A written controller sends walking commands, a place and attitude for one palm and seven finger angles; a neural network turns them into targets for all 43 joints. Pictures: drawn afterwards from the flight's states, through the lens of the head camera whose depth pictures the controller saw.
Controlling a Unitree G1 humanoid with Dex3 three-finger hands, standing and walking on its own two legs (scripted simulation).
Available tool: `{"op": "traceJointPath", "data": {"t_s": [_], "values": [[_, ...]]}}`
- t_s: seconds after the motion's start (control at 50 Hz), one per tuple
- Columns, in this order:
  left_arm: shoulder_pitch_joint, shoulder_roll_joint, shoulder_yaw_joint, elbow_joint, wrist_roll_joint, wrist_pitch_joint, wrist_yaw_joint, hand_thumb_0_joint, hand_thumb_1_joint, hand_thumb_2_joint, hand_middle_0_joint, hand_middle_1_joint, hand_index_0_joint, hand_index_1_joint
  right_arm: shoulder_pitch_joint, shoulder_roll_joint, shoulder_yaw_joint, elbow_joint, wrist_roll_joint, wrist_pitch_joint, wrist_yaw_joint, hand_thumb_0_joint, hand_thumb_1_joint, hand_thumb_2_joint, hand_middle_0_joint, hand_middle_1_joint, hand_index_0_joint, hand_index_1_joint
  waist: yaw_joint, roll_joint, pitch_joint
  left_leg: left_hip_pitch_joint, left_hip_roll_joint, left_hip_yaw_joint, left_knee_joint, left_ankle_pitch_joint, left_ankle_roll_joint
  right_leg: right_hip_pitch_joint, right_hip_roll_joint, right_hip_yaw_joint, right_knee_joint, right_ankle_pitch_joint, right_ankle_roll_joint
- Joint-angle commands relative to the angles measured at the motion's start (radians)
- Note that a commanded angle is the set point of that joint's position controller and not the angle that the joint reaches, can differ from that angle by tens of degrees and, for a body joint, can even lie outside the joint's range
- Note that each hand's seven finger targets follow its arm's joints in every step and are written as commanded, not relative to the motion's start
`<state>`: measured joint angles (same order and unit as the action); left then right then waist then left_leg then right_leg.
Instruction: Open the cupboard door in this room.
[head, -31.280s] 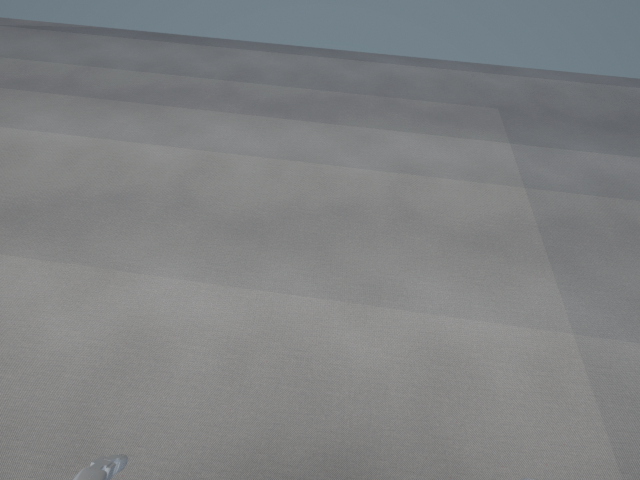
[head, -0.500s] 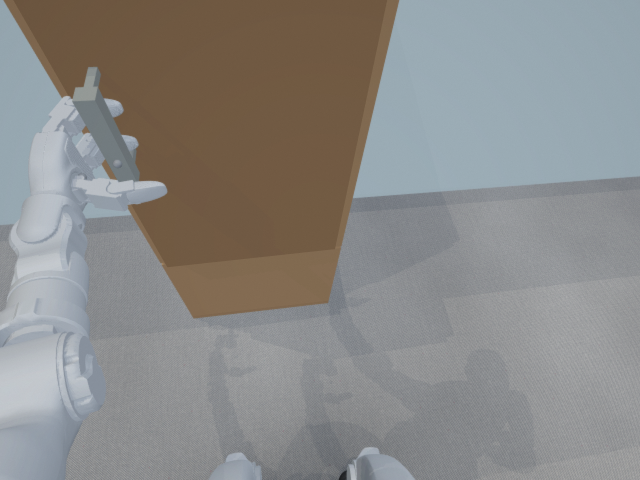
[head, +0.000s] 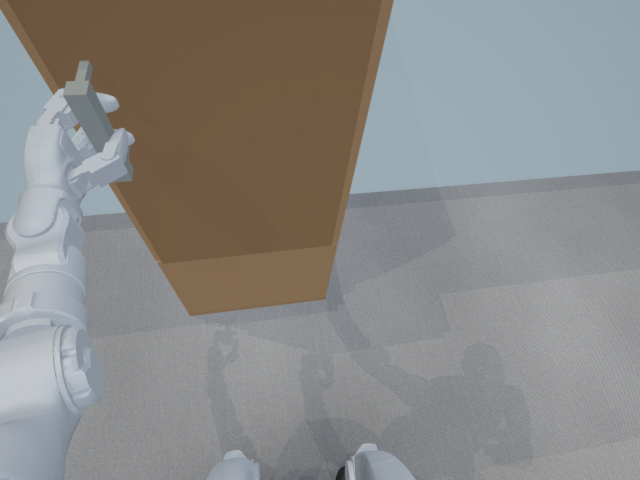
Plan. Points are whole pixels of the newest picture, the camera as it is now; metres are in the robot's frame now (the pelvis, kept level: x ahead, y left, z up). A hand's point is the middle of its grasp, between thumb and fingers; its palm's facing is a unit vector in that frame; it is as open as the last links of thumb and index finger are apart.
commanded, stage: pull the door open along its arc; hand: left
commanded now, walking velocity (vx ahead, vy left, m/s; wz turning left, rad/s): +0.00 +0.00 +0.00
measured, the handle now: (105, 125) +0.54 +0.25 +0.09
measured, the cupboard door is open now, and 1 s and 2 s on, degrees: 0 42 43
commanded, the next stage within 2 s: open thumb and fingers to let go in 1.06 s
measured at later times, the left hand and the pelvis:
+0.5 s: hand (128, 204) +0.41 +0.20 +0.10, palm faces +0.06 -1.00 +0.00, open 6.3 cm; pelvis +0.02 +0.00 +0.01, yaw -1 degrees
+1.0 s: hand (240, 300) +0.29 +0.07 +0.10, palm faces +0.46 -0.89 -0.04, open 6.4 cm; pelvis +0.02 -0.03 +0.02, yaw +4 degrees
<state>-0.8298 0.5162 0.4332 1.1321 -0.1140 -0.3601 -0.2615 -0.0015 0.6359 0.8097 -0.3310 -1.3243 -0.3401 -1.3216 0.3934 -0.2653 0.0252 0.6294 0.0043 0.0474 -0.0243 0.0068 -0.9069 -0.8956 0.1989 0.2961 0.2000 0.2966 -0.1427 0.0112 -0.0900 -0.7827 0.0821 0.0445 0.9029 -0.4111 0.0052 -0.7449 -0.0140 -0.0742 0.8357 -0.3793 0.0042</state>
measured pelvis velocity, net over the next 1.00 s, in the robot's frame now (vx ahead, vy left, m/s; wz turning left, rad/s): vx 0.02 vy -0.03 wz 0.06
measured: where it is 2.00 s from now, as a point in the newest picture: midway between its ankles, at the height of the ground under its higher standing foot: outside the picture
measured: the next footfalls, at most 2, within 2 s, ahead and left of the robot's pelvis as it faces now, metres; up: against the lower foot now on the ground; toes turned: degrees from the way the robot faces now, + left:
none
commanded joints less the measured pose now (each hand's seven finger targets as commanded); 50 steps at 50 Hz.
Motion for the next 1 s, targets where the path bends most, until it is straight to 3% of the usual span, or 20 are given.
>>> {"op": "traceJointPath", "data": {"t_s": [0.0,0.02,0.06,0.14,0.2,0.3,0.36,0.44,0.46,0.48,0.5,0.52,0.6,0.66,0.7,0.74,0.8,0.88,0.92,0.98], "values": [[-0.420,0.249,0.010,-0.227,-0.009,-0.073,0.020,0.000,0.900,0.900,-0.400,-1.350,-0.400,-1.350,0.131,-0.173,-0.060,-0.062,-0.007,-0.019,-0.013,0.000,-0.900,-0.900,0.200,0.300,0.200,0.300,0.002,0.116,-0.397,0.319,-0.049,-0.063,-0.092,0.345,0.021,0.123,0.060,0.025,-0.073,0.299,-0.015],[-0.416,0.273,0.022,-0.219,-0.006,-0.072,0.020,0.000,0.900,0.900,-0.400,-1.350,-0.400,-1.350,0.130,-0.177,-0.061,-0.063,-0.005,-0.018,-0.014,0.000,-0.900,-0.900,0.200,0.300,0.200,0.300,0.009,0.113,-0.402,0.315,-0.048,-0.069,-0.095,0.343,0.017,0.127,0.059,0.024,-0.071,0.294,-0.015],[-0.421,0.241,0.001,-0.218,-0.014,-0.066,0.018,0.000,0.900,0.900,-0.400,-1.350,-0.400,-1.350,0.123,-0.174,-0.060,-0.068,-0.002,-0.017,-0.013,0.000,-0.900,-0.900,0.200,0.300,0.200,0.300,0.000,0.102,-0.394,0.302,-0.051,-0.062,-0.099,0.311,0.019,0.135,0.059,0.028,-0.081,0.281,-0.012],[-0.338,0.236,0.022,-0.288,-0.032,-0.075,0.016,0.000,0.900,0.900,-0.400,-1.350,-0.400,-1.350,0.113,-0.169,-0.066,-0.083,-0.002,-0.021,-0.009,0.000,-0.900,-0.900,0.200,0.300,0.200,0.300,0.037,0.125,-0.479,0.345,-0.052,-0.050,-0.095,0.382,0.017,0.195,0.060,0.029,-0.070,0.352,-0.016],[-0.235,0.201,0.011,-0.325,-0.048,-0.073,0.013,0.000,0.900,0.900,-0.400,-1.350,-0.400,-1.350,0.102,-0.164,-0.066,-0.098,0.002,-0.019,-0.004,0.000,-0.900,-0.900,0.200,0.300,0.200,0.300,0.051,0.080,-0.452,0.332,-0.053,-0.043,-0.102,0.410,0.021,0.233,0.064,0.027,-0.075,0.392,-0.018],[-0.019,0.147,-0.004,-0.477,-0.074,-0.057,0.017,0.000,0.900,0.900,-0.400,-1.350,-0.400,-1.350,0.057,-0.152,-0.072,-0.142,0.015,-0.019,0.004,0.000,-0.900,-0.900,0.200,0.300,0.200,0.300,0.092,0.081,-0.436,0.341,-0.054,-0.026,-0.127,0.461,0.022,0.304,0.062,0.027,-0.082,0.451,-0.021],[0.119,0.066,-0.044,-0.584,-0.104,-0.036,0.020,0.000,0.900,0.900,-0.400,-1.350,-0.400,-1.350,0.018,-0.140,-0.073,-0.168,0.026,-0.027,0.010,0.000,-0.900,-0.900,0.200,0.300,0.200,0.300,0.106,0.069,-0.394,0.350,-0.054,-0.014,-0.149,0.447,0.020,0.320,0.061,0.023,-0.099,0.451,-0.019],[0.251,-0.015,-0.091,-0.705,-0.130,-0.006,0.040,0.000,0.900,0.900,-0.400,-1.350,-0.400,-1.350,-0.028,-0.131,-0.071,-0.185,0.035,-0.044,0.011,0.000,-0.900,-0.900,0.200,0.300,0.200,0.300,0.110,0.038,-0.313,0.330,-0.060,-0.005,-0.175,0.403,0.021,0.345,0.055,0.019,-0.118,0.455,-0.017],[0.258,-0.024,-0.097,-0.752,-0.131,-0.004,0.048,0.000,0.900,0.900,-0.400,-1.350,-0.400,-1.350,-0.035,-0.131,-0.073,-0.187,0.034,-0.049,0.011,0.000,-0.900,-0.900,0.200,0.300,0.200,0.300,0.109,0.022,-0.325,0.341,-0.061,-0.005,-0.179,0.394,0.022,0.353,0.054,0.019,-0.120,0.453,-0.015],[0.263,-0.064,0.025,-0.840,-0.191,0.009,0.193,0.000,0.900,0.900,-0.400,-1.350,-0.400,-1.350,-0.084,-0.093,-0.071,-0.197,0.026,-0.065,0.013,0.000,-0.900,-0.900,0.200,0.300,0.200,0.300,0.206,0.010,-0.320,0.301,-0.071,-0.008,-0.192,0.402,0.009,0.377,0.051,0.003,-0.127,0.430,-0.015],[0.341,-0.147,-0.059,-0.874,-0.160,0.018,0.270,0.000,0.900,0.900,-0.400,-1.350,-0.400,-1.350,-0.096,-0.093,-0.068,-0.197,0.023,-0.083,0.021,0.000,-0.900,-0.900,0.200,0.300,0.200,0.300,0.175,0.009,-0.304,0.321,-0.068,-0.008,-0.197,0.390,0.005,0.373,0.054,-0.003,-0.125,0.403,-0.013],[0.398,-0.210,-0.096,-0.910,-0.150,0.027,0.319,0.000,0.900,0.900,-0.400,-1.350,-0.400,-1.350,-0.105,-0.087,-0.069,-0.194,0.022,-0.094,0.029,0.000,-0.900,-0.900,0.200,0.300,0.200,0.300,0.169,0.053,-0.284,0.344,-0.066,-0.008,-0.200,0.417,-0.001,0.357,0.050,-0.007,-0.125,0.414,-0.015],[0.566,-0.334,-0.211,-1.130,-0.056,0.047,0.499,0.000,0.900,0.900,-0.400,-1.350,-0.400,-1.350,-0.131,-0.067,-0.073,-0.199,-0.004,-0.112,0.058,0.000,-0.900,-0.900,0.200,0.300,0.200,0.300,0.177,0.009,-0.337,0.413,-0.057,-0.005,-0.194,0.535,-0.004,0.403,0.040,-0.014,-0.116,0.468,-0.016],[0.600,-0.449,-0.326,-1.239,0.018,0.081,0.633,0.000,0.900,0.900,-0.400,-1.350,-0.400,-1.350,-0.170,-0.052,-0.070,-0.205,-0.023,-0.108,0.069,0.000,-0.900,-0.900,0.200,0.300,0.200,0.300,0.160,-0.006,-0.292,0.415,-0.058,-0.007,-0.206,0.467,-0.006,0.400,0.029,-0.015,-0.125,0.439,-0.016],[0.660,-0.494,-0.396,-1.288,0.090,0.114,0.721,0.000,0.900,0.900,-0.400,-1.350,-0.400,-1.350,-0.192,-0.048,-0.071,-0.214,-0.038,-0.096,0.069,0.000,-0.900,-0.900,0.200,0.300,0.200,0.300,0.148,-0.057,-0.263,0.407,-0.055,-0.015,-0.211,0.420,0.000,0.403,0.025,-0.011,-0.140,0.396,-0.016],[0.671,-0.557,-0.470,-1.313,0.154,0.157,0.793,0.000,0.900,0.900,-0.400,-1.350,-0.400,-1.350,-0.218,-0.037,-0.065,-0.218,-0.051,-0.081,0.066,0.000,-0.900,-0.900,0.200,0.300,0.200,0.300,0.142,-0.033,-0.228,0.406,-0.059,-0.016,-0.217,0.373,-0.002,0.384,0.015,-0.011,-0.147,0.353,-0.019],[0.721,-0.625,-0.583,-1.344,0.230,0.205,0.842,0.000,0.900,0.900,-0.400,-1.350,-0.400,-1.350,-0.238,-0.029,-0.061,-0.224,-0.065,-0.060,0.056,0.000,-0.900,-0.900,0.200,0.300,0.200,0.300,0.125,-0.058,-0.187,0.409,-0.057,-0.028,-0.218,0.320,0.000,0.371,0.011,-0.008,-0.170,0.303,-0.024],[0.771,-0.714,-0.704,-1.399,0.280,0.231,0.859,0.000,0.900,0.900,-0.400,-1.350,-0.400,-1.350,-0.277,-0.009,-0.056,-0.238,-0.071,-0.049,0.047,0.000,-0.900,-0.900,0.200,0.300,0.200,0.300,0.123,-0.042,-0.191,0.434,-0.063,-0.032,-0.203,0.318,0.003,0.376,0.006,-0.005,-0.176,0.307,-0.032],[0.836,-0.762,-0.751,-1.412,0.262,0.243,0.850,0.000,0.900,0.900,-0.400,-1.350,-0.400,-1.350,-0.301,0.000,-0.049,-0.243,-0.065,-0.052,0.047,0.000,-0.900,-0.900,0.200,0.300,0.200,0.300,0.128,-0.048,-0.170,0.436,-0.066,-0.035,-0.202,0.303,0.006,0.386,0.004,-0.005,-0.191,0.300,-0.033],[0.917,-0.764,-0.764,-1.467,0.230,0.245,0.836,0.000,0.900,0.900,-0.400,-1.350,-0.400,-1.350,-0.326,0.006,-0.045,-0.248,-0.062,-0.061,0.046,0.000,-0.900,-0.900,0.200,0.300,0.200,0.300,0.140,-0.055,-0.170,0.447,-0.075,-0.034,-0.190,0.300,0.007,0.413,-0.005,0.009,-0.210,0.329,-0.027]]}}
